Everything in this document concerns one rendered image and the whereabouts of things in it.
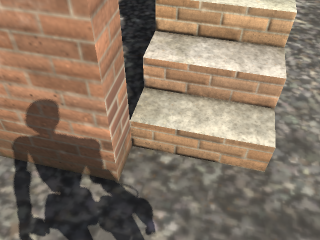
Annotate stairs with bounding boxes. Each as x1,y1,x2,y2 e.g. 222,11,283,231
130,0,297,172

